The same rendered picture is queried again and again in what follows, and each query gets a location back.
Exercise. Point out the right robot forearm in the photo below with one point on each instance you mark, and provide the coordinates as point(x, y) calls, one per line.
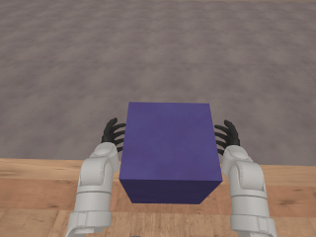
point(250, 211)

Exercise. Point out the right robot hand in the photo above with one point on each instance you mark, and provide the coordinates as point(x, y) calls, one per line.
point(231, 138)

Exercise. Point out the carton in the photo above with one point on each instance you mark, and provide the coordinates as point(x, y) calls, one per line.
point(169, 153)

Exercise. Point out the left robot hand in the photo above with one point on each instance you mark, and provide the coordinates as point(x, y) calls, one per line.
point(110, 136)

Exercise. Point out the left robot forearm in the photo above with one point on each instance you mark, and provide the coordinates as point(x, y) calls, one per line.
point(93, 200)

